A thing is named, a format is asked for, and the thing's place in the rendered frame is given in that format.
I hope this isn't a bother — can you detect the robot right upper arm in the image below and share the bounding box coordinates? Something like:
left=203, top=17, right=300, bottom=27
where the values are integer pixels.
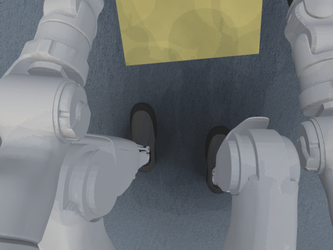
left=296, top=116, right=333, bottom=227

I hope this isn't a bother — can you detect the robot right forearm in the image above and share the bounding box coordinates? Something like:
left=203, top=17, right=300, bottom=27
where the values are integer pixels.
left=284, top=0, right=333, bottom=117

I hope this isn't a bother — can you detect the robot left forearm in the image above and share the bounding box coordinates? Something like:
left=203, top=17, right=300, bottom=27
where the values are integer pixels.
left=2, top=0, right=104, bottom=87

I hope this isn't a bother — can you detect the right robot shin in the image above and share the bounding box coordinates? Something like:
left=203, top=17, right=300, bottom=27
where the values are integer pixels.
left=212, top=117, right=300, bottom=192

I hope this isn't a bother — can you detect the robot left upper arm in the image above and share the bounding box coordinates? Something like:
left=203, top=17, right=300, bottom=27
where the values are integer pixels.
left=0, top=73, right=91, bottom=250

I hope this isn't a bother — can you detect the carton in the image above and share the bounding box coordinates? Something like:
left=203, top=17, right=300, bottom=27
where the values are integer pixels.
left=116, top=0, right=263, bottom=66

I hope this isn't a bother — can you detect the robot right thigh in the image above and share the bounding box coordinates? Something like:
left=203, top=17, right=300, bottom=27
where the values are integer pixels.
left=220, top=129, right=299, bottom=250

